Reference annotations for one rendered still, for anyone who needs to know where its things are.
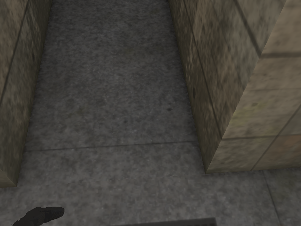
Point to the robot left hand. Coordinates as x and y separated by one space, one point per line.
38 216

